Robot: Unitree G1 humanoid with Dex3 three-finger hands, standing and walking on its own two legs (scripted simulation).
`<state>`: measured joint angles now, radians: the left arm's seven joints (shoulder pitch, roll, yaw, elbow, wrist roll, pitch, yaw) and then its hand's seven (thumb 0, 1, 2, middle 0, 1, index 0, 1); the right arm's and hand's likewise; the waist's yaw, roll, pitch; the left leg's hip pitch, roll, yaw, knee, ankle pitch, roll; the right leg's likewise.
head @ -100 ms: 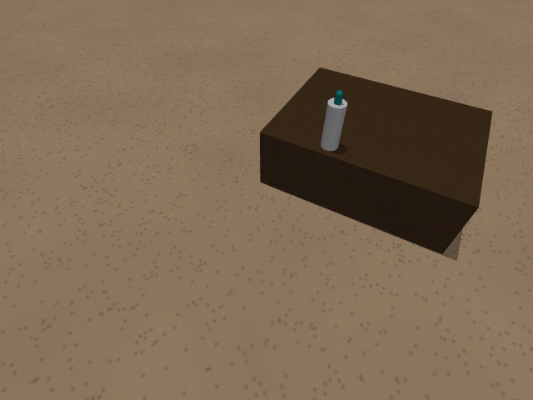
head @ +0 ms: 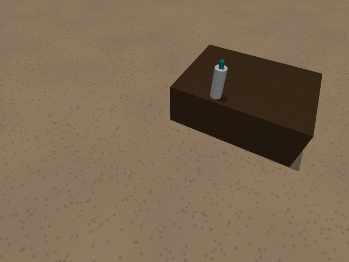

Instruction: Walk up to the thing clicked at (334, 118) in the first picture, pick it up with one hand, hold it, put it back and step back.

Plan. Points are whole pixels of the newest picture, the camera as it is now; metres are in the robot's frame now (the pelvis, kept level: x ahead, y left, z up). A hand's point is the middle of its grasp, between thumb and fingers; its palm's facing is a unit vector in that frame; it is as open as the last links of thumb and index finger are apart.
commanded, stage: stand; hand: left
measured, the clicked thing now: (218, 79) +1.22 -0.26 -0.32
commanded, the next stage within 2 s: walk up in 1.02 s
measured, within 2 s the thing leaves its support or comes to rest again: neither
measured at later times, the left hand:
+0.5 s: hand out of the picture +0.08 +0.25 -0.16, palm faces -0.02 -0.94 -0.33, open 7.3 cm
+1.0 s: hand out of the picture +0.07 +0.25 -0.16, palm faces -0.02 -0.94 -0.33, open 7.3 cm
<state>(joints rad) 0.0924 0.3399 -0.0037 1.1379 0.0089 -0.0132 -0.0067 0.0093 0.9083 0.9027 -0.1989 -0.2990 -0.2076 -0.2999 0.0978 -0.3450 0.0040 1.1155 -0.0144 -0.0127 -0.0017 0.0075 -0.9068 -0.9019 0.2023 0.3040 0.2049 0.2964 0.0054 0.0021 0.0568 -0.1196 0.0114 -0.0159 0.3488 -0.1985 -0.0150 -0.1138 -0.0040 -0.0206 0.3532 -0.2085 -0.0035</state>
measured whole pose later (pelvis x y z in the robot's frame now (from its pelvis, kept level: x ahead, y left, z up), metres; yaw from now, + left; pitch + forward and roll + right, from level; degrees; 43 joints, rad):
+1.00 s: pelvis +0.00 +0.00 +0.00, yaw +0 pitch -2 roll +0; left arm 0.11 0.35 0.00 1.14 0.01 -0.01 -0.01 0.01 0.91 0.90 -0.20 -0.30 -0.21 -0.30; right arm 0.11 -0.35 0.01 1.12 -0.01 -0.01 0.00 0.01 -0.91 -0.90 0.20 0.30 0.21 0.30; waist 0.00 0.00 0.05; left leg -0.10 0.01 -0.02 0.32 -0.19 -0.01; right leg -0.09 0.00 -0.02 0.32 -0.20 0.00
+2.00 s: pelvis +0.32 -0.13 -0.01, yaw -21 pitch -2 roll +0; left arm 0.24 0.46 0.06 0.85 0.00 -0.06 -0.05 0.01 0.91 0.90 -0.20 -0.30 -0.21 -0.30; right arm 0.35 -0.39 -0.06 0.84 -0.02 -0.09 0.04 0.01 -0.90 -0.90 0.20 0.30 0.21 0.30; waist -0.05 -0.05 0.09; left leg -0.16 0.06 0.13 0.51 -0.31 0.00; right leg -0.50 -0.02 0.05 0.98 -0.35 -0.02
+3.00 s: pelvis +0.66 -0.24 -0.01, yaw -26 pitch -3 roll +1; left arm 0.25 0.42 0.04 0.86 0.00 -0.05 -0.04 0.01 0.91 0.90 -0.20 -0.30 -0.21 -0.30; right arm 0.34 -0.38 -0.04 0.80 -0.01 -0.06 0.03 0.01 -0.90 -0.90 0.21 0.30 0.21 0.30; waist -0.03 -0.03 0.12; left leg -0.14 0.01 0.10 0.51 -0.32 0.03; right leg -0.50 -0.07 -0.02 0.81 -0.26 -0.02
